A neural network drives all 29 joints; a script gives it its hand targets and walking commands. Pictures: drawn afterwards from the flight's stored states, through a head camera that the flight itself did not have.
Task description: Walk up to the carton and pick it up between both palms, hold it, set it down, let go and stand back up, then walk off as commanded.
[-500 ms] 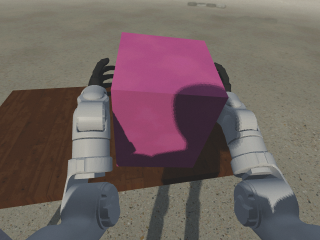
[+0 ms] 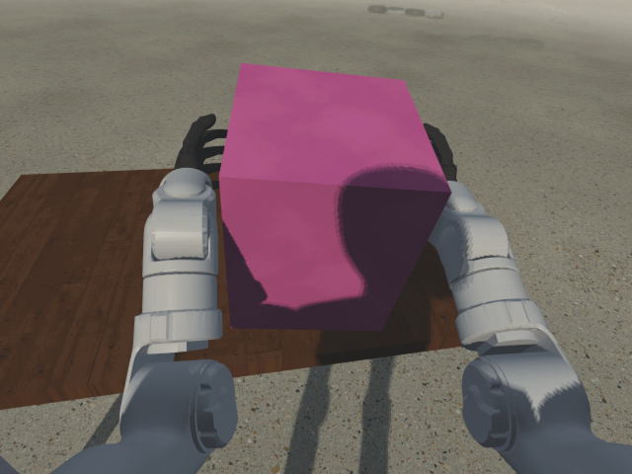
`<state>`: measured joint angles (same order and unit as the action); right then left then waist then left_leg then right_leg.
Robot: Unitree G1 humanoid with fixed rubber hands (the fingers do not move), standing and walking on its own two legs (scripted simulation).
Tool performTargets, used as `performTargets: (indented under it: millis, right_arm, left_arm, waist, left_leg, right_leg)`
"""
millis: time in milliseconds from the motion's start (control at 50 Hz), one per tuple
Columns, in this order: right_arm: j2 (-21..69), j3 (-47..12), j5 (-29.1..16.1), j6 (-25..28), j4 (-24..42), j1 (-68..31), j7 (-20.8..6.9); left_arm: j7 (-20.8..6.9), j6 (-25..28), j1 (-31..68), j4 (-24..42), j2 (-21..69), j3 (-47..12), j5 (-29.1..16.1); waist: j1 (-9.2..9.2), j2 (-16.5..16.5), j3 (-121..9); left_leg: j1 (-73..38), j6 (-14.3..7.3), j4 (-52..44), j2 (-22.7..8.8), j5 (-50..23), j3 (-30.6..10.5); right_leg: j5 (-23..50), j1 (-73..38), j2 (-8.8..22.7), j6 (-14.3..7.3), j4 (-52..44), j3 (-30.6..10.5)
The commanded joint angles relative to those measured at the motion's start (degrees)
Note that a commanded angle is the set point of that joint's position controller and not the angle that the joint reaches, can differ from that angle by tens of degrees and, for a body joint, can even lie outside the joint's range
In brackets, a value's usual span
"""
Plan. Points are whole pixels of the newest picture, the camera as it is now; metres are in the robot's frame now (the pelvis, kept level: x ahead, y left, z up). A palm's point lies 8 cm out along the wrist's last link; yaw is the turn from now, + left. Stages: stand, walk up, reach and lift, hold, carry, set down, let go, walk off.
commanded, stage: hold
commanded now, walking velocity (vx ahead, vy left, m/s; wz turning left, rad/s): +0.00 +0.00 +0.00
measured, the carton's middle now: (315, 206) +0.38 +0.02 +0.20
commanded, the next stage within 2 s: none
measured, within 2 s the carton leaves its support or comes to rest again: neither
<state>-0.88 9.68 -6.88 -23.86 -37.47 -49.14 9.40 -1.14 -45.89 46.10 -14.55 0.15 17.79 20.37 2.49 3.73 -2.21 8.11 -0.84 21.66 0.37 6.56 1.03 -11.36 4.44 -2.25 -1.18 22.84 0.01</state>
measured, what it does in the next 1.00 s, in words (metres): stands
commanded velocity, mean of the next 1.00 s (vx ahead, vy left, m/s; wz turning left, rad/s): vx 0.00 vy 0.00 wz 0.00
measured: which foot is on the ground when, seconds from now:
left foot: down 0.00-1.00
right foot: down 0.00-1.00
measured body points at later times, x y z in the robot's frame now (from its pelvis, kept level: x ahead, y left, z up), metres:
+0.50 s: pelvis +0.00 +0.00 +0.00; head -0.07 +0.02 +0.44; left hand +0.38 +0.16 +0.25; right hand +0.39 -0.13 +0.23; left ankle +0.07 +0.11 -0.74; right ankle +0.02 -0.10 -0.74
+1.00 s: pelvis +0.00 +0.00 +0.00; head -0.07 +0.02 +0.44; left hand +0.38 +0.16 +0.25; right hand +0.39 -0.13 +0.23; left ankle +0.07 +0.11 -0.74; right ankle +0.02 -0.10 -0.74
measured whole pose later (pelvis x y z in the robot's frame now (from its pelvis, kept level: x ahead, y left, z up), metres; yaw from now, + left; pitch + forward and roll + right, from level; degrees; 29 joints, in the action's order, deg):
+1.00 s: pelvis +0.00 +0.00 +0.00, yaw +0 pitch -7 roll +0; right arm -1.0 9.7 -7.2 -23.9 -37.3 -49.1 9.4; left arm -1.1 -46.2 45.9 -13.7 0.4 17.7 20.4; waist 2.5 2.1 -2.2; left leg 8.1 -0.9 21.7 0.4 6.5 1.0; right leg -11.3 4.4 -2.2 -1.2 22.8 0.0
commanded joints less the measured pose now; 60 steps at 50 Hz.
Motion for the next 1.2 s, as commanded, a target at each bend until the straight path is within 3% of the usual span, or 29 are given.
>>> performTargets:
  millis: [0, 60, 80, 100, 120, 140, 200, 300, 340, 400, 420, 440, 460, 500, 540, 580, 620, 660, 700, 740, 780, 820, 920, 980, 1000, 1060, 1100, 1140, 1180]
  right_arm:
    - [28.7, -20.9, -8.6, 2.6, 16.0, -41.1, -2.9]
    - [28.4, -20.8, -9.2, 3.8, 18.9, -42.7, -3.0]
    - [29.4, -21.7, -9.0, 3.3, 17.9, -43.1, -2.9]
    - [29.1, -21.7, -9.6, 3.2, 17.9, -41.9, -2.9]
    - [29.1, -21.7, -9.2, 3.2, 18.1, -43.2, -2.9]
    - [29.0, -21.0, -9.3, 3.3, 18.0, -43.3, -2.9]
    - [30.0, -21.2, -8.3, 2.9, 16.8, -43.9, -2.9]
    - [29.0, -21.5, -8.1, 2.6, 17.4, -43.7, -2.8]
    - [30.5, -22.0, -7.9, 2.5, 17.7, -43.5, -2.5]
    - [29.9, -21.9, -7.7, 2.7, 18.3, -44.5, -2.5]
    - [31.6, -23.2, -9.0, 3.0, 19.7, -44.5, -2.4]
    - [31.2, -24.0, -9.3, 2.5, 18.6, -42.2, -2.4]
    - [30.6, -23.0, -9.1, 2.2, 16.7, -40.9, -2.1]
    - [30.1, -23.3, -10.3, 2.6, 19.7, -43.8, -2.1]
    - [29.3, -21.7, -8.4, 2.4, 17.1, -42.6, -2.5]
    - [29.4, -21.0, -8.5, 3.0, 18.3, -44.0, -2.8]
    - [29.1, -21.7, -8.5, 2.5, 17.0, -43.0, -2.6]
    - [29.4, -20.7, -8.9, 2.6, 15.2, -42.5, -2.9]
    - [29.4, -20.4, -8.9, 3.1, 16.5, -42.8, -3.2]
    - [28.6, -20.7, -8.7, 3.3, 17.2, -43.3, -3.2]
    - [28.5, -20.4, -8.6, 3.0, 15.2, -41.6, -3.5]
    - [28.9, -22.2, -9.0, 3.3, 17.7, -42.4, -3.2]
    - [29.5, -22.3, -8.7, 3.1, 19.0, -45.1, -2.7]
    - [30.4, -23.9, -9.9, 3.2, 20.5, -44.2, -2.5]
    - [29.8, -21.7, -8.5, 2.3, 16.2, -42.9, -2.5]
    - [31.1, -21.7, -7.7, 2.6, 17.0, -45.2, -2.7]
    - [29.9, -22.1, -8.9, 3.0, 18.4, -44.1, -2.6]
    - [30.8, -23.1, -8.7, 2.6, 18.3, -44.6, -2.5]
    - [30.9, -22.7, -9.2, 2.7, 18.0, -43.6, -2.4]
  left_arm:
    - [-8.7, 3.5, 33.5, 9.1, 33.8, -27.0, -13.1]
    - [-8.2, 3.6, 33.4, 11.2, 35.7, -29.9, -14.4]
    - [-8.3, 3.6, 34.2, 9.9, 34.6, -28.3, -13.8]
    - [-8.2, 3.5, 33.3, 10.6, 34.9, -28.7, -14.1]
    - [-8.4, 3.2, 32.5, 8.2, 33.8, -26.7, -13.1]
    - [-8.4, 3.5, 32.8, 8.9, 34.6, -27.3, -13.5]
    - [-8.6, 3.8, 33.3, 7.0, 32.4, -24.8, -12.2]
    - [-9.1, 3.7, 33.4, 7.8, 32.4, -25.4, -12.5]
    - [-9.2, 3.6, 32.1, 5.9, 32.2, -24.4, -12.4]
    - [-9.3, 3.5, 31.7, 4.3, 30.9, -22.9, -11.7]
    - [-9.2, 4.0, 33.8, 8.6, 32.3, -25.1, -12.9]
    - [-9.1, 3.7, 32.4, 8.4, 32.0, -24.4, -12.1]
    - [-9.2, 3.5, 32.1, 8.0, 32.2, -24.9, -12.2]
    - [-9.1, 3.2, 31.5, 7.7, 32.6, -25.4, -12.3]
    - [-9.0, 3.3, 33.9, 7.7, 33.1, -26.2, -12.6]
    - [-8.6, 3.8, 35.5, 9.4, 34.0, -28.1, -13.9]
    - [-8.8, 3.1, 32.2, 6.1, 33.2, -25.7, -12.5]
    - [-8.9, 3.2, 34.2, 7.4, 34.0, -26.1, -12.2]
    - [-8.5, 3.6, 33.9, 8.4, 33.7, -26.1, -12.3]
    - [-8.2, 3.7, 34.3, 8.3, 35.0, -28.1, -14.1]
    - [-8.4, 3.4, 33.9, 8.8, 34.1, -27.2, -13.0]
    - [-8.2, 3.6, 32.8, 9.6, 33.8, -27.3, -13.2]
    - [-8.7, 3.5, 32.9, 7.1, 32.8, -25.7, -12.7]
    - [-8.6, 3.8, 31.4, 7.8, 32.6, -25.9, -13.1]
    - [-8.8, 3.9, 33.3, 5.8, 31.5, -24.1, -12.3]
    - [-9.3, 3.7, 33.0, 3.7, 31.2, -22.7, -11.9]
    - [-9.1, 3.6, 32.9, 6.4, 32.8, -25.3, -13.0]
    - [-8.8, 4.0, 33.3, 5.8, 31.7, -23.9, -12.7]
    - [-9.0, 3.9, 34.2, 7.2, 32.1, -24.9, -12.8]
  waist:
    - [6.58, -7.3, -21.0]
    - [7.09, -8.8, -23.8]
    - [6.04, -6.8, -22.4]
    - [6.56, -7.4, -22.9]
    - [5.84, -5.1, -21.3]
    - [6.48, -5.7, -22.6]
    - [4.81, -3.4, -20.0]
    - [5.7, -4.0, -20.7]
    - [5.44, -1.7, -19.7]
    - [4.49, -2.1, -18.4]
    - [4.86, -3.0, -24.0]
    - [4.43, -3.1, -21.4]
    - [5.61, -4.1, -21.1]
    - [5.03, -4.3, -21.3]
    - [5.88, -5.6, -20.5]
    - [6.26, -6.9, -22.7]
    - [5.63, -5.3, -18.6]
    - [5.95, -7.4, -18.7]
    - [5.41, -6.4, -20.8]
    - [6.33, -7.8, -21.1]
    - [6.29, -7.1, -20.8]
    - [5.72, -6.6, -22.7]
    - [5.08, -4.0, -20.5]
    - [4.93, -2.6, -23.4]
    - [4.95, -3.5, -20.3]
    - [4.14, -1.0, -19.1]
    - [5.35, -3.6, -21.1]
    - [4.61, -2.4, -21.2]
    - [4.83, -4.3, -21.7]
  left_leg:
    - [-16.3, 1.5, -4.1, 0.7, -3.2, -0.3]
    - [-17.6, 2.4, -3.1, 0.3, -6.0, -0.9]
    - [-16.7, 1.7, -3.5, 0.4, -5.5, -0.5]
    - [-17.8, 1.8, -3.1, 0.3, -6.5, -0.8]
    - [-16.3, 0.9, -3.7, 0.6, -4.7, -0.6]
    - [-17.3, 1.2, -3.8, 0.3, -4.7, -1.0]
    - [-15.4, 0.0, -4.2, 0.8, -2.9, -0.4]
    - [-15.3, 0.4, -4.6, 0.8, -1.1, -0.1]
    - [-14.5, -0.6, -4.5, 1.3, -2.0, 0.0]
    - [-14.1, -1.2, -4.7, 1.6, 0.5, 0.2]
    - [-16.2, -0.8, -3.6, 1.1, -3.8, 0.0]
    - [-16.2, -0.6, -3.9, 1.7, -3.7, 0.2]
    - [-16.2, -0.1, -3.7, 1.6, -4.9, 0.2]
    - [-16.6, 0.0, -3.6, 1.2, -4.0, -0.2]
    - [-15.9, 0.6, -4.1, 0.8, -2.3, -0.5]
    - [-16.9, 1.1, -3.9, 0.5, -2.1, -1.0]
    - [-15.2, 0.5, -4.3, 0.9, -2.2, -0.6]
    - [-15.4, 0.9, -4.6, 0.6, -0.9, -0.3]
    - [-15.9, 1.1, -4.5, 0.5, -1.4, -0.4]
    - [-16.5, 1.8, -4.3, 0.1, -1.7, -0.6]
    - [-16.4, 1.6, -4.5, 0.3, -2.7, -0.5]
    - [-17.4, 1.2, -3.6, 0.7, -5.4, -0.5]
    - [-15.8, 0.0, -4.0, 1.0, -2.2, -0.5]
    - [-16.9, -0.3, -3.3, 1.0, -5.5, -0.5]
    - [-15.5, -0.5, -4.5, 1.3, -1.9, -0.3]
    - [-13.8, -1.6, -5.1, 1.4, 1.7, 0.1]
    - [-15.1, -0.3, -4.4, 1.1, -1.6, 0.0]
    - [-15.3, -0.8, -4.3, 1.2, -1.9, 0.1]
    - [-15.9, -0.5, -4.0, 1.4, -2.3, 0.0]
  right_leg:
    - [6.8, -2.4, 0.1, 3.7, -8.7, 2.2]
    - [9.8, -2.6, -0.1, 3.3, -8.3, 2.4]
    - [8.4, -2.9, -0.3, 3.6, -8.4, 2.6]
    - [9.9, -2.4, -0.2, 3.6, -8.3, 2.1]
    - [8.4, -2.9, -0.2, 3.7, -8.6, 2.3]
    - [8.0, -2.0, -0.2, 3.6, -8.8, 2.3]
    - [7.1, -2.2, -0.1, 4.0, -8.9, 2.1]
    - [5.9, -2.5, -0.3, 3.7, -8.8, 2.5]
    - [7.6, -2.8, -0.2, 4.1, -9.0, 2.3]
    - [5.9, -1.4, 0.6, 4.6, -9.3, 2.0]
    - [10.4, -2.8, 0.2, 4.4, -8.0, 2.0]
    - [10.7, -3.5, 0.5, 4.8, -8.5, 1.8]
    - [12.4, -3.3, 0.2, 4.5, -8.3, 2.0]
    - [9.9, -2.3, -0.1, 4.4, -8.5, 2.0]
    - [7.1, -1.7, 0.2, 3.8, -8.6, 2.1]
    - [6.5, -0.8, 0.2, 3.6, -8.5, 2.0]
    - [6.8, -1.7, 0.3, 4.0, -9.0, 1.9]
    - [5.0, -1.0, 0.5, 3.7, -8.9, 2.0]
    - [5.2, -1.5, 0.1, 3.5, -8.9, 2.1]
    - [5.7, 0.0, 0.3, 3.3, -8.9, 2.0]
    - [6.2, -1.5, 0.0, 3.3, -8.8, 2.2]
    - [9.1, -1.8, 0.0, 3.7, -8.4, 2.3]
    - [6.3, -1.8, 0.2, 4.2, -8.9, 2.2]
    - [10.9, -2.9, -0.5, 4.2, -8.5, 2.3]
    - [6.2, -1.6, 0.2, 4.2, -9.3, 1.9]
    - [3.7, -1.2, 0.8, 4.5, -9.6, 1.7]
    - [7.9, -1.8, 0.2, 4.1, -8.7, 2.0]
    - [7.7, -2.0, 0.5, 4.3, -9.2, 1.8]
    - [7.6, -1.3, 0.7, 4.5, -8.8, 1.7]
